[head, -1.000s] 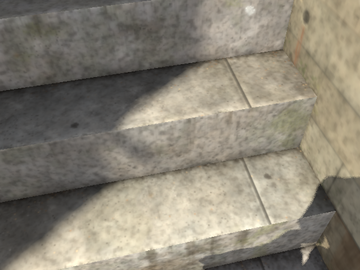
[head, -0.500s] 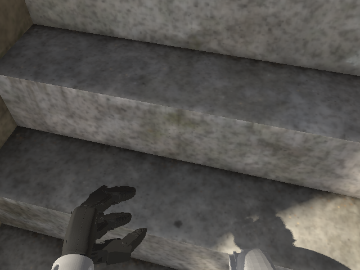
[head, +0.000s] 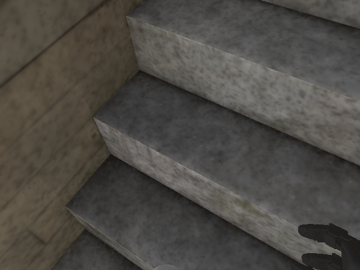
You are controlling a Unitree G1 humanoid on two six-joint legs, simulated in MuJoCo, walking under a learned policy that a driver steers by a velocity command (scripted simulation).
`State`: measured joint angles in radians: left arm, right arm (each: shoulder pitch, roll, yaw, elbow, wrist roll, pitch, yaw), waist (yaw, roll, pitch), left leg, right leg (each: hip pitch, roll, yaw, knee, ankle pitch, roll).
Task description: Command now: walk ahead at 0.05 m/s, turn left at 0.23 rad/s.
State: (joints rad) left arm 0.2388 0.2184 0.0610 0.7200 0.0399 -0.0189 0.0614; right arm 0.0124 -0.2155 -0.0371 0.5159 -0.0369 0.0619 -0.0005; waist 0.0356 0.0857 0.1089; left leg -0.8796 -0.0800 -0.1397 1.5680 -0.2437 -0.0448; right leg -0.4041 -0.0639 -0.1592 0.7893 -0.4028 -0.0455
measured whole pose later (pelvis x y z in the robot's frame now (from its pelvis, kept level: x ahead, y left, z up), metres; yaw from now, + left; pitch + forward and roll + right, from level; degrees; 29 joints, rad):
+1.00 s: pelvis +0.07 +0.01 +0.01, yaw -43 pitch +5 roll -1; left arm 0.23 0.27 0.12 0.66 0.05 -0.01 0.05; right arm 0.19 -0.19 0.01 0.55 0.00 -0.05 -0.04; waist -0.02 -0.01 -0.07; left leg -0.40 -0.01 0.04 0.68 -0.38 0.05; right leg -0.47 0.16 0.21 0.82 -0.36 -0.13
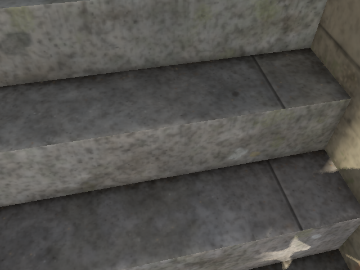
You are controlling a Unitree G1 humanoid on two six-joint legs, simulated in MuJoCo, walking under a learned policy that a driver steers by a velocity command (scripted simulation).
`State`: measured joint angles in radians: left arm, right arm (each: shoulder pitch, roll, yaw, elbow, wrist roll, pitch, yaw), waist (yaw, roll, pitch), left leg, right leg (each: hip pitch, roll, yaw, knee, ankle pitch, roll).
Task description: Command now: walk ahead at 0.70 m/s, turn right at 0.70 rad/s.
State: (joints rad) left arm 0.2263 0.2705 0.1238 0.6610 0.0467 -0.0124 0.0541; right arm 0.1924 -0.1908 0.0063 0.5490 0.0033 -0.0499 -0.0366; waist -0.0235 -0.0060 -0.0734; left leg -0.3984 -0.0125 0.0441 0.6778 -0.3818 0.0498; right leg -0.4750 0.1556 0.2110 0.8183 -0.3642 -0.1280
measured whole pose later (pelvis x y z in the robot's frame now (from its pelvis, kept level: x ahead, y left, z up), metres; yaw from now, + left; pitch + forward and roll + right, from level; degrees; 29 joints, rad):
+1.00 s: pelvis +0.44 -0.01 +0.39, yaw +21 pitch +3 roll +2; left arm 0.02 0.12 -0.02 0.49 0.09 -0.11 0.03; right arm 0.34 -0.22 -0.06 0.89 -0.04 -0.03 0.01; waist 0.01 -0.02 -0.04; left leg -0.57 -0.28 -0.05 0.90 -0.42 0.16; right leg -1.01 -0.05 0.13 2.15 -0.08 -0.07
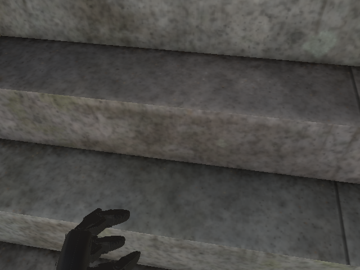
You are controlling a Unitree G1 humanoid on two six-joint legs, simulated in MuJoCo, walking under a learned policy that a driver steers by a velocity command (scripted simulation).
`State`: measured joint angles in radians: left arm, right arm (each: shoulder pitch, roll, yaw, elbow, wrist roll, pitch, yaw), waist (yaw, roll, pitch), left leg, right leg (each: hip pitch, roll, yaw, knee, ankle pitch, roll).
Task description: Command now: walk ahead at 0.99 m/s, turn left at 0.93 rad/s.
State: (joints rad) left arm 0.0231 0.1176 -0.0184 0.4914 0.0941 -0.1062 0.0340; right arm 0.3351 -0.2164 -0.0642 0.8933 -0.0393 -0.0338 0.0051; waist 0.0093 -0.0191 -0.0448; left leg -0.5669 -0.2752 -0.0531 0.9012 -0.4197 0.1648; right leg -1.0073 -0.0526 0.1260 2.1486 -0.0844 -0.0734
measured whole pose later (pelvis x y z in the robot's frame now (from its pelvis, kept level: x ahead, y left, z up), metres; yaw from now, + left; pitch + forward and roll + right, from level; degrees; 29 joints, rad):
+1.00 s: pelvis +0.52 +0.15 +0.44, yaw +5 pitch +7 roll +3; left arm 0.08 0.25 0.11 0.67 0.02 -0.15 -0.03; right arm 0.21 -0.22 -0.08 0.88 -0.06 -0.09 -0.04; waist -0.02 -0.04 -0.06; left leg -0.53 0.06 0.19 0.75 -0.27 0.04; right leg -0.53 0.07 0.05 1.98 -0.05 -0.12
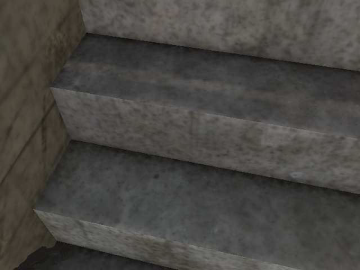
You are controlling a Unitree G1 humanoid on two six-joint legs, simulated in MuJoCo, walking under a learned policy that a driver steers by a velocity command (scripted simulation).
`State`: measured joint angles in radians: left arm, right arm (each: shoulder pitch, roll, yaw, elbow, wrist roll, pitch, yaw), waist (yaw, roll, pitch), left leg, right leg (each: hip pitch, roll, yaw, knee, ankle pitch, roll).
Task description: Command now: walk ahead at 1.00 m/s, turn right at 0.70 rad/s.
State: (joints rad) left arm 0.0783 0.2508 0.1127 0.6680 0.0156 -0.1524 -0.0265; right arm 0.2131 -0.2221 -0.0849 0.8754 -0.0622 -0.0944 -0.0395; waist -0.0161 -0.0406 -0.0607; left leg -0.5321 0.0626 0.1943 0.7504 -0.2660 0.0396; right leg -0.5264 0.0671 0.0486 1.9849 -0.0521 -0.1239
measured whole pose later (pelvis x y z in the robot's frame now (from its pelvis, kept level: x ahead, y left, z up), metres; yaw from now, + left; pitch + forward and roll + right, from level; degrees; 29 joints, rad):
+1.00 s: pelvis +0.37 -0.10 +0.26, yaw -35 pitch +6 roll -6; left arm 0.13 0.18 0.04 0.63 0.06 0.05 0.03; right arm 0.22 -0.29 -0.08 0.90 0.08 -0.15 -0.07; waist 0.19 0.03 0.05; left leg 0.03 0.05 0.19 0.34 -0.25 0.07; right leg -1.08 0.19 -0.10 1.58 -0.65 -0.18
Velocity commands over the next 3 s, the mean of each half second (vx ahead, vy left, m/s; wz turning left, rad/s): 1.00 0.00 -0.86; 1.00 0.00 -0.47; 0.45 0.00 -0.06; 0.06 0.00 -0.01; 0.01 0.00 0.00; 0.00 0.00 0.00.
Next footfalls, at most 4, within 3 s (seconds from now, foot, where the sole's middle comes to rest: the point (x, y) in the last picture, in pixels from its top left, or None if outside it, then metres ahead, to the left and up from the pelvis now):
0.34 right None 0.16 -0.13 -0.53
0.74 left None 0.26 0.02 -0.53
1.02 right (293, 224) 0.43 -0.25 -0.32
1.44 left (222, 84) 0.71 -0.09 -0.11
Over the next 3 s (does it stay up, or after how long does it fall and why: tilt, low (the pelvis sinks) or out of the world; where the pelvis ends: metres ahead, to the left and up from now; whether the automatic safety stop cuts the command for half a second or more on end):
stays up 0.43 -0.10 0.46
